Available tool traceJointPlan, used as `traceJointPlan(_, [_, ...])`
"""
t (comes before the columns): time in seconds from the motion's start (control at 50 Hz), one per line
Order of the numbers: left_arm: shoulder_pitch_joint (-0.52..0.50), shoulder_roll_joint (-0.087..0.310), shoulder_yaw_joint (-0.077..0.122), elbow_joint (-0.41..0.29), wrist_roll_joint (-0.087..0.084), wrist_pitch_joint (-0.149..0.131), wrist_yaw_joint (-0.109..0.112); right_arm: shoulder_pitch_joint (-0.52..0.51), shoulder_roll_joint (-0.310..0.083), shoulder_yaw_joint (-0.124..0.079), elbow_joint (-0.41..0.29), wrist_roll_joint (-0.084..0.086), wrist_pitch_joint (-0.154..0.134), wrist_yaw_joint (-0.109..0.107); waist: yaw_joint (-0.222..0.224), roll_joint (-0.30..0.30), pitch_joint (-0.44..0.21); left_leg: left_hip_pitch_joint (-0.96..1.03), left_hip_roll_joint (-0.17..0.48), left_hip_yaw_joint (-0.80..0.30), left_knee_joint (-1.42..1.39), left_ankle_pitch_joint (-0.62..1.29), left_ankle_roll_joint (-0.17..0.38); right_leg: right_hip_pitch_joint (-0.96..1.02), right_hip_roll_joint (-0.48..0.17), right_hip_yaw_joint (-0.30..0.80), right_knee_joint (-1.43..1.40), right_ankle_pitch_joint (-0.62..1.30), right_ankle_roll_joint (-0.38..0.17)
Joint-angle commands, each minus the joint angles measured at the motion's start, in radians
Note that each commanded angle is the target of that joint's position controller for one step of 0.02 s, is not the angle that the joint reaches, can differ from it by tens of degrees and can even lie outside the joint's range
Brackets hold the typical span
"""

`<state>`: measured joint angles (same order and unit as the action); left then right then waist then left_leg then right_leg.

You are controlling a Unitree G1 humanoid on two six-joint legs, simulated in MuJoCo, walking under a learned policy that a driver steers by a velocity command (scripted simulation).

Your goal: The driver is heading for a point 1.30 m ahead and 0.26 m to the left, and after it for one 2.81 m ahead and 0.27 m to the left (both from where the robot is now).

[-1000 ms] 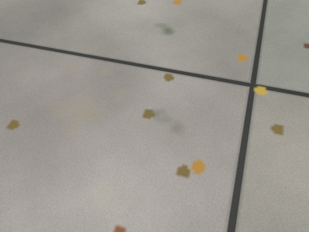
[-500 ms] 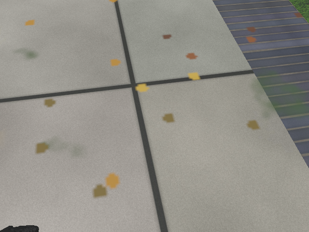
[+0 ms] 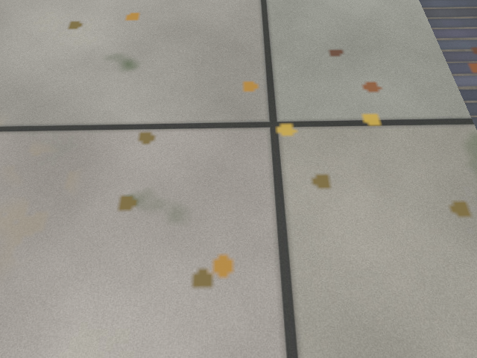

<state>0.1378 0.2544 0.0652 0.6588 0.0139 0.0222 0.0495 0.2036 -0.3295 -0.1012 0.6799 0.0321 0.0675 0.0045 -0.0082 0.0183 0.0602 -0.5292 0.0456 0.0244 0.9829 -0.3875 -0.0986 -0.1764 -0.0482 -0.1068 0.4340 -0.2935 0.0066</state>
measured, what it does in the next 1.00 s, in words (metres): walks ahead, turning left: left foot, then right foot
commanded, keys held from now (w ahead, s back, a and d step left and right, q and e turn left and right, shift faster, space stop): q+shift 0.28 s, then w+q+shift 0.26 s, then w+shift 0.14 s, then w+e+shift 0.32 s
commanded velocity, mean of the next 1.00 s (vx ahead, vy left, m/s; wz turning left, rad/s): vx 0.49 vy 0.00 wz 0.53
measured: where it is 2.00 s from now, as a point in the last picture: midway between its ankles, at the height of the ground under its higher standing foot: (135, 165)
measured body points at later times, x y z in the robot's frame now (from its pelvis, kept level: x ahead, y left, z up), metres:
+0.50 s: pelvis +0.06 +0.05 +0.01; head +0.08 +0.09 +0.46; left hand +0.12 +0.39 -0.08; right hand +0.31 -0.16 -0.06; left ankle +0.01 +0.13 -0.74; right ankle +0.19 -0.08 -0.70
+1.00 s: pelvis +0.28 +0.19 -0.01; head +0.32 +0.20 +0.43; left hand +0.03 +0.35 -0.12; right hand +0.62 +0.16 -0.07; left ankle +0.29 +0.33 -0.74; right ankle +0.20 -0.03 -0.73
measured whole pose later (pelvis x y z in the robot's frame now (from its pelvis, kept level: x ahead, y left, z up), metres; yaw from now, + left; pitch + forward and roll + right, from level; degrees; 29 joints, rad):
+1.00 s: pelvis +0.28 +0.19 -0.01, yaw +28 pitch +4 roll +1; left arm 0.61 0.27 0.05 0.92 0.00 -0.06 -0.02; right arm -0.01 -0.28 0.02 0.56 -0.05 -0.07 0.05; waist 0.15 0.02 0.00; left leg -0.46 -0.01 -0.01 0.53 -0.21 0.02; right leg -0.01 0.00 0.17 0.43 -0.46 -0.02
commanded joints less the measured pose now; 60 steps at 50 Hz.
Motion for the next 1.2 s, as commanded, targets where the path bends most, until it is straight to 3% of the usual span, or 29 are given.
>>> traceJointPlan(0.02, [-0.016, 0.198, 0.061, -0.051, -0.009, -0.006, -0.003, -0.086, -0.027, 0.007, -0.137, -0.003, -0.011, 0.026, 0.041, -0.174, -0.107, -0.001, 0.024, 0.034, -0.137, 0.009, 0.015, 0.128, -0.273, 0.094, -0.071, 0.550, -0.208])
traceJointPlan(0.1, [-0.039, 0.223, 0.076, -0.038, -0.048, -0.023, -0.033, -0.027, -0.071, -0.019, -0.146, 0.000, 0.014, 0.037, -0.004, -0.168, -0.117, 0.167, -0.017, 0.097, -0.349, 0.091, 0.084, 0.094, -0.290, 0.018, 0.048, 0.549, -0.142])
traceJointPlan(0.12, [-0.031, 0.203, 0.073, -0.027, -0.054, -0.028, -0.039, 0.037, -0.091, -0.034, -0.129, -0.003, 0.017, 0.028, -0.039, -0.130, -0.141, 0.296, -0.051, 0.101, -0.445, 0.169, 0.119, 0.038, -0.254, -0.037, 0.170, 0.544, -0.095])
traceJointPlan(0.14, [0.016, 0.171, 0.065, -0.013, -0.042, -0.036, -0.048, 0.133, -0.169, -0.066, -0.111, -0.005, 0.013, 0.007, -0.076, 0.021, -0.179, 0.519, -0.027, -0.023, -0.532, 0.474, 0.187, -0.135, -0.170, -0.091, 0.398, 0.379, -0.014])
traceJointPlan(0.16, [-0.034, 0.086, 0.034, -0.091, 0.020, -0.042, -0.047, 0.148, -0.324, -0.093, -0.137, -0.013, -0.001, -0.010, -0.044, 0.348, -0.189, 0.710, 0.256, -0.510, -0.548, 0.914, 0.388, -0.532, 0.018, -0.075, 0.733, -0.382, 0.088])
traceJointPlan(0.18, [-0.093, 0.125, 0.039, -0.099, 0.016, -0.044, -0.038, 0.150, -0.278, -0.073, -0.158, -0.053, -0.041, 0.008, -0.101, 0.217, -0.329, 0.663, 0.351, -0.641, -0.605, 0.790, 0.512, -0.558, 0.051, 0.170, 0.878, -0.443, 0.084])
traceJointPlan(0.2, [-0.126, 0.156, 0.045, -0.105, -0.011, -0.045, -0.033, 0.102, -0.242, -0.059, -0.154, -0.048, -0.064, 0.011, -0.078, 0.129, -0.257, 0.606, 0.309, -0.556, -0.630, 0.645, 0.477, -0.572, 0.030, 0.207, 0.890, -0.366, 0.062])
traceJointPlan(0.24, [-0.114, 0.174, 0.053, -0.087, -0.001, -0.046, -0.015, -0.004, -0.181, -0.041, -0.156, -0.005, -0.066, -0.008, -0.016, 0.048, -0.146, 0.492, 0.204, -0.447, -0.646, 0.452, 0.367, -0.568, 0.000, 0.220, 0.763, -0.187, 0.040])
traceJointPlan(0.28, [-0.082, 0.176, 0.057, -0.071, 0.005, -0.042, -0.015, -0.075, -0.171, -0.031, -0.181, -0.013, -0.053, -0.029, 0.024, 0.074, -0.142, 0.383, 0.144, -0.391, -0.649, 0.481, 0.335, -0.464, 0.032, 0.210, 0.705, -0.081, 0.050])
traceJointPlan(0.32, [-0.039, 0.155, 0.049, -0.050, -0.006, -0.053, -0.035, -0.026, -0.161, -0.027, -0.173, -0.004, -0.057, -0.036, 0.016, 0.064, -0.195, 0.390, 0.106, -0.418, -0.708, 0.027, 0.335, -0.432, 0.047, 0.208, 0.582, 0.004, 0.053])
traceJointPlan(0.36, [-0.087, 0.150, 0.044, -0.064, -0.020, -0.068, -0.048, 0.001, -0.180, -0.028, -0.167, 0.000, -0.069, -0.036, -0.007, 0.114, -0.143, 0.368, 0.112, -0.507, -0.766, -0.214, 0.343, -0.447, 0.070, 0.212, 0.455, 0.014, 0.059])
traceJointPlan(0.5, [-0.176, 0.130, 0.035, -0.082, -0.037, -0.136, -0.069, 0.039, -0.175, -0.016, -0.153, 0.005, -0.083, -0.036, -0.036, 0.149, -0.059, 0.290, 0.064, -0.561, -0.709, -0.174, 0.328, -0.334, 0.110, 0.223, 0.190, 0.035, 0.070])
traceJointPlan(0.52, [-0.128, 0.131, 0.015, -0.048, 0.044, -0.076, -0.080, 0.033, -0.228, -0.033, -0.134, -0.083, -0.058, 0.014, -0.051, 0.196, -0.080, 0.255, -0.004, -0.528, -0.694, -0.212, 0.307, -0.281, 0.115, 0.146, 0.223, -0.010, 0.072])
traceJointPlan(0.58, [-0.012, 0.141, 0.017, -0.038, 0.006, -0.057, -0.063, -0.043, -0.162, -0.013, -0.158, -0.060, -0.054, 0.049, 0.040, 0.137, -0.056, 0.054, -0.024, -0.546, -0.633, -0.211, 0.274, 0.003, 0.103, 0.128, 0.090, 0.046, 0.046])
traceJointPlan(0.6, [0.090, 0.167, 0.027, -0.010, 0.008, -0.068, -0.050, -0.051, -0.128, -0.003, -0.156, -0.060, -0.063, 0.040, 0.096, 0.080, -0.069, -0.039, -0.049, -0.516, -0.535, -0.234, 0.247, 0.156, 0.074, 0.141, 0.042, 0.037, 0.022])
traceJointPlan(0.62, [0.221, 0.233, 0.040, 0.015, 0.032, -0.086, -0.038, -0.055, -0.057, 0.020, -0.163, -0.055, -0.079, 0.029, 0.154, -0.079, -0.111, -0.160, -0.122, -0.403, -0.296, -0.262, 0.210, 0.312, -0.085, 0.311, -0.040, -0.143, -0.015])
traceJointPlan(0.64, [0.268, 0.338, 0.054, 0.009, 0.064, -0.094, -0.034, -0.085, 0.013, 0.045, -0.204, -0.039, -0.093, 0.020, 0.154, -0.259, -0.130, -0.301, -0.243, -0.247, 0.003, -0.225, 0.176, 0.336, -0.311, 0.760, -0.244, -0.556, -0.076])
traceJointPlan(0.66, [0.190, 0.339, 0.062, 0.012, 0.065, -0.096, -0.048, -0.039, -0.020, 0.046, -0.203, -0.044, -0.097, 0.012, 0.078, -0.196, -0.087, -0.386, -0.156, -0.245, 0.145, -0.087, 0.180, 0.250, -0.388, 0.984, -0.296, -0.655, -0.141])
traceJointPlan(0.7, [0.157, 0.209, 0.029, 0.015, 0.028, -0.097, -0.062, -0.063, -0.097, 0.029, -0.156, -0.077, -0.100, 0.030, 0.056, -0.070, -0.034, -0.348, -0.107, -0.233, 0.172, 0.059, 0.167, 0.175, -0.263, 0.713, -0.227, -0.487, -0.124])
traceJointPlan(0.78, [0.263, 0.180, 0.012, 0.093, 0.003, -0.117, -0.067, -0.111, -0.085, 0.043, -0.153, -0.107, -0.103, 0.064, 0.058, -0.168, -0.003, -0.275, -0.047, -0.107, 0.052, 0.160, 0.114, 0.130, -0.129, 0.522, -0.280, -0.254, -0.172])
traceJointPlan(0.86, [0.323, 0.183, 0.020, 0.129, 0.006, -0.109, -0.064, -0.276, -0.025, 0.085, -0.201, -0.081, -0.120, 0.075, 0.106, -0.166, 0.031, -0.144, -0.048, -0.019, -0.226, 0.173, 0.072, 0.062, -0.097, 0.454, -0.303, -0.013, -0.201])
traceJointPlan(0.92, [0.350, 0.212, 0.031, 0.164, 0.001, -0.096, -0.061, -0.292, -0.022, 0.091, -0.209, -0.071, -0.129, 0.068, 0.092, -0.195, 0.021, 0.055, -0.089, 0.018, -0.374, 0.146, 0.086, 0.013, -0.114, 0.437, -0.269, 0.213, -0.202])
traceJointPlan(0.98, [0.294, 0.234, 0.036, 0.169, -0.018, -0.110, -0.068, 0.019, -0.098, 0.051, -0.105, -0.078, -0.141, 0.019, -0.088, -0.106, -0.152, 0.590, -0.113, 0.006, -0.477, 0.200, 0.134, -0.125, -0.052, 0.339, 0.092, 0.666, -0.149])
traceJointPlan(1.0, [0.253, 0.218, 0.032, 0.144, -0.027, -0.125, -0.075, 0.204, -0.170, 0.022, -0.073, -0.095, -0.146, -0.007, -0.192, -0.038, -0.267, 0.856, 0.053, -0.139, -0.485, 0.038, 0.170, -0.324, 0.010, 0.304, 0.372, 0.486, -0.126])
traceJointPlan(1.02, [0.288, 0.067, -0.001, 0.095, -0.044, -0.131, -0.069, 0.323, -0.252, 0.003, -0.059, -0.120, -0.148, -0.021, -0.185, 0.215, -0.422, 1.051, 0.381, -0.576, -0.615, -0.411, 0.214, -0.553, 0.099, 0.224, 0.699, -0.197, -0.112])
traceJointPlan(1.04, [0.257, 0.125, 0.005, 0.079, -0.037, -0.110, -0.063, 0.251, -0.233, 0.005, -0.065, -0.103, -0.136, -0.024, -0.153, 0.178, -0.368, 0.869, 0.420, -0.803, -0.738, -0.552, 0.242, -0.616, 0.077, 0.214, 0.838, -0.136, -0.121])
traceJointPlan(1.08, [0.184, 0.125, 0.009, 0.086, -0.007, -0.085, -0.081, 0.126, -0.092, 0.037, -0.054, -0.090, -0.136, -0.018, -0.081, 0.069, -0.116, 0.645, 0.317, -0.497, -0.744, -0.276, 0.226, -0.640, -0.018, 0.188, 0.841, -0.003, -0.114])
traceJointPlan(1.14, [0.153, 0.079, 0.002, 0.089, 0.017, -0.044, -0.111, 0.128, -0.032, 0.052, -0.005, -0.069, -0.157, -0.016, -0.023, 0.117, 0.005, 0.502, 0.235, -0.236, -0.814, 0.000, 0.193, -0.630, -0.068, 0.173, 0.811, 0.034, -0.083])
traceJointPlan(1.2, [0.038, 0.058, -0.009, 0.036, 0.019, -0.025, -0.130, 0.162, 0.003, 0.059, 0.042, -0.055, -0.179, -0.004, -0.003, 0.077, 0.051, 0.505, 0.208, -0.050, -0.843, 0.280, 0.178, -0.712, -0.069, 0.147, 0.819, 0.120, -0.081])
